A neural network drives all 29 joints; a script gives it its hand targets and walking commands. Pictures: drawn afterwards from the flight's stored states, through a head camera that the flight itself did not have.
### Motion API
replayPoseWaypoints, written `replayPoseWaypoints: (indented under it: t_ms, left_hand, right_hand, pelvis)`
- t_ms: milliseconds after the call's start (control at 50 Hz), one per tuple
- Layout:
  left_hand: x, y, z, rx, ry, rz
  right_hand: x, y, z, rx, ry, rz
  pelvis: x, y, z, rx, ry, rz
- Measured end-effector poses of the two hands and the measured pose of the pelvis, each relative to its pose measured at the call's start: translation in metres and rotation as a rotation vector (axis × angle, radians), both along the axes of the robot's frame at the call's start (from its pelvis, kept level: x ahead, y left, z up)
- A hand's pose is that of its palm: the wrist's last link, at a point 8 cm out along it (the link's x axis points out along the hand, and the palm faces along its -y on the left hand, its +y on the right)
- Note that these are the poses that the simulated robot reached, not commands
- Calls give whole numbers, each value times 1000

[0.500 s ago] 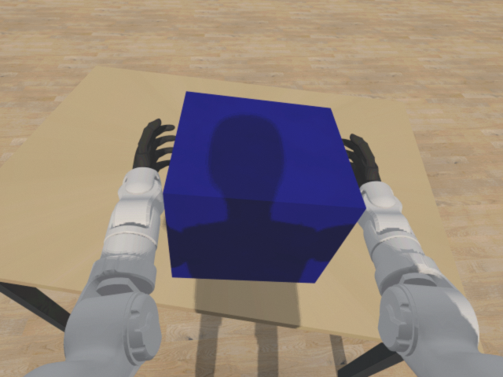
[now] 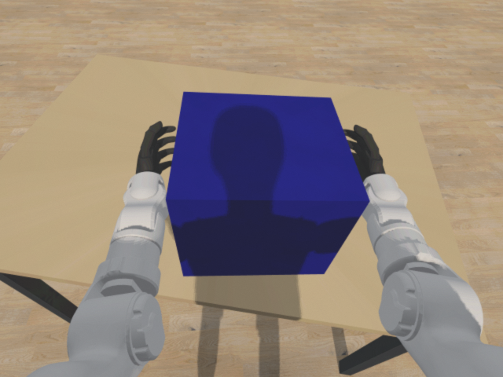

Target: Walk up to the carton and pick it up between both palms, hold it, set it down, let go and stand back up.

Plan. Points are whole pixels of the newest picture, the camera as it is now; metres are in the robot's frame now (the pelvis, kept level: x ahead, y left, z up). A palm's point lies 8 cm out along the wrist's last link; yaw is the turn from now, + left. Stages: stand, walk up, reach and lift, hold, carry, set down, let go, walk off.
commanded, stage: set down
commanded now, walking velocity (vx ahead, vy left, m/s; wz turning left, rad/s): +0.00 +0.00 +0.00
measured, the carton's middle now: (257, 187) +0.44 +0.04 +0.03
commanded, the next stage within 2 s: none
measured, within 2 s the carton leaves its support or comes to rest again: neither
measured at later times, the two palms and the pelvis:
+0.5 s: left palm (149, 178) +0.39 +0.22 +0.08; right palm (367, 174) +0.44 -0.14 +0.09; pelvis -0.01 +0.00 +0.00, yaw +0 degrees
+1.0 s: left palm (149, 181) +0.39 +0.22 +0.08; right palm (367, 177) +0.44 -0.14 +0.09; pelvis -0.01 +0.00 +0.00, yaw +0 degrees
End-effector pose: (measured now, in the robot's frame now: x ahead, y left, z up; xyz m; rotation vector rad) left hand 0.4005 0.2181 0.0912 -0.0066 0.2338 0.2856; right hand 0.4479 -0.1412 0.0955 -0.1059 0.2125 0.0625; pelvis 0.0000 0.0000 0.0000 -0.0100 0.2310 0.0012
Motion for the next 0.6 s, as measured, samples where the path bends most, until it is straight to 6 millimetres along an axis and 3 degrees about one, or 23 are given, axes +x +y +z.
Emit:
replayPoseWaypoints:
  t_ms: [600]
  left_hand:
    - [-8, 2, -11, -12, -11, 10]
  right_hand:
    - [-4, 2, -2, 12, -14, 12]
  pelvis:
    - [-7, 2, -1, 2, 26, -6]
